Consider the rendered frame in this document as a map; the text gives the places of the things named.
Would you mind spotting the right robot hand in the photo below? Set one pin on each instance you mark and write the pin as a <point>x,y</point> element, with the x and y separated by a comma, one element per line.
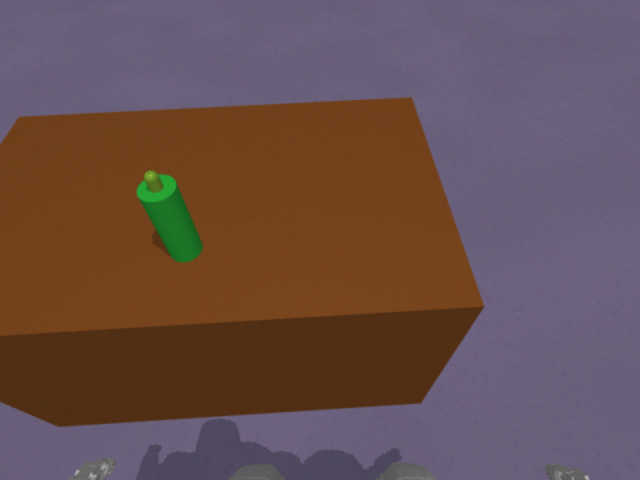
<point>560,472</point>

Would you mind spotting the left robot hand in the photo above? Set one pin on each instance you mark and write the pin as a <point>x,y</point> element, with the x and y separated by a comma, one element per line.
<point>95,471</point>

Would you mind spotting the bottle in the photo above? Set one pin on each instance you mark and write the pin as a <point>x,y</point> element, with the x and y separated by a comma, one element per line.
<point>164,204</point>

